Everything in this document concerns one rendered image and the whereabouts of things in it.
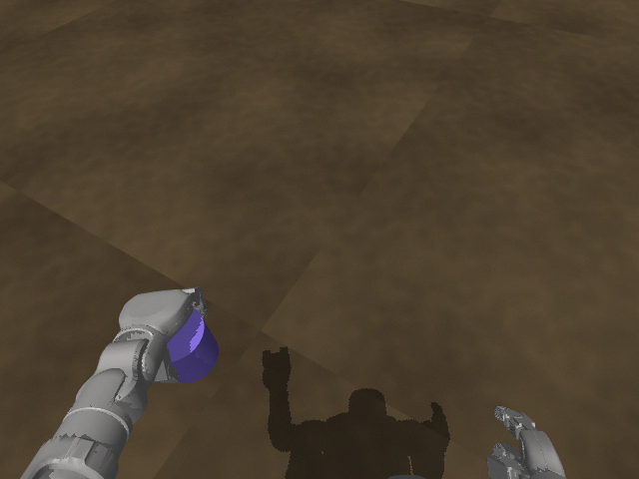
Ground left robot hand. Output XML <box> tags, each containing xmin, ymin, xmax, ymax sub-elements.
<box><xmin>119</xmin><ymin>286</ymin><xmax>207</xmax><ymax>383</ymax></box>

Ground can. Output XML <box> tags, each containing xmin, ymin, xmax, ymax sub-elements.
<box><xmin>167</xmin><ymin>309</ymin><xmax>219</xmax><ymax>383</ymax></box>

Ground left robot arm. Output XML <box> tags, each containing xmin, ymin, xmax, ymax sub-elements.
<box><xmin>20</xmin><ymin>324</ymin><xmax>167</xmax><ymax>479</ymax></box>

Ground right robot hand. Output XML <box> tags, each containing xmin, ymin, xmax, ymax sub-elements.
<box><xmin>486</xmin><ymin>406</ymin><xmax>566</xmax><ymax>479</ymax></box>

